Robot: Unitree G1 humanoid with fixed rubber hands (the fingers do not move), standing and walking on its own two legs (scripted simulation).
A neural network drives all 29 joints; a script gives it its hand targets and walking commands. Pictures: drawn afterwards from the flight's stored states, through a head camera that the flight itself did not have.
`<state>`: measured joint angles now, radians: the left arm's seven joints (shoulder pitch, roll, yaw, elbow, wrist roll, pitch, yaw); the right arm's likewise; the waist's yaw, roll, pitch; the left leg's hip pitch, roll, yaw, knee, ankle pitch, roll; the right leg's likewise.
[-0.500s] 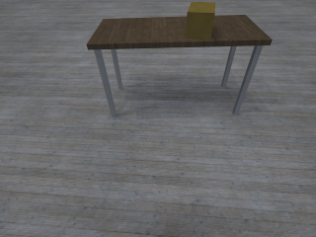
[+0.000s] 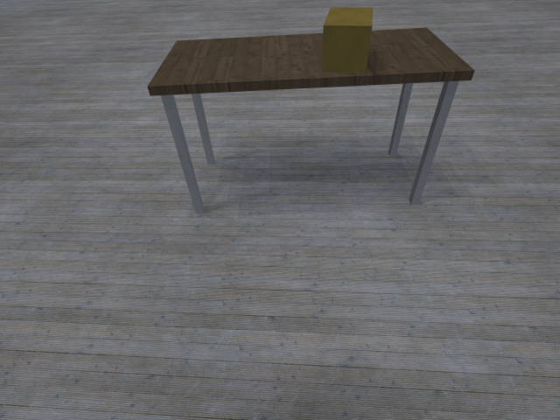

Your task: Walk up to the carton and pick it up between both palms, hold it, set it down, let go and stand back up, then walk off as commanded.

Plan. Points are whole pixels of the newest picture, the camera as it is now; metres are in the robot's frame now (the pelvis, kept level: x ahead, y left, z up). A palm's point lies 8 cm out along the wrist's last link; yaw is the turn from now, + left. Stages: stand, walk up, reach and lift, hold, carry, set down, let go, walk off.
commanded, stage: walk up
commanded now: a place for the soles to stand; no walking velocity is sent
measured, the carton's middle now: (347, 39) +1.49 -0.30 +0.03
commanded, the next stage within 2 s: none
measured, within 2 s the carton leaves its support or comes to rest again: neither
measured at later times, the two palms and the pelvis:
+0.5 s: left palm out of the picture +0.13 +0.22 -0.09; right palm (559, 416) +0.18 -0.41 -0.13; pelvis +0.11 -0.10 +0.00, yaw -4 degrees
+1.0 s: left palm (206, 300) +0.41 +0.17 -0.11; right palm (514, 325) +0.33 -0.43 -0.14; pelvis +0.31 -0.12 -0.01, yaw -6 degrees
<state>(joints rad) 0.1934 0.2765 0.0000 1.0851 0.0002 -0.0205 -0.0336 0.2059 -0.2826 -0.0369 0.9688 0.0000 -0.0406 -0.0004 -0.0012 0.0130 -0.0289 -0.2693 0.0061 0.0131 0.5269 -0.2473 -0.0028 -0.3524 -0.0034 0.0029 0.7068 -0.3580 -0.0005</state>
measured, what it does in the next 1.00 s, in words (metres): walks ahead: left foot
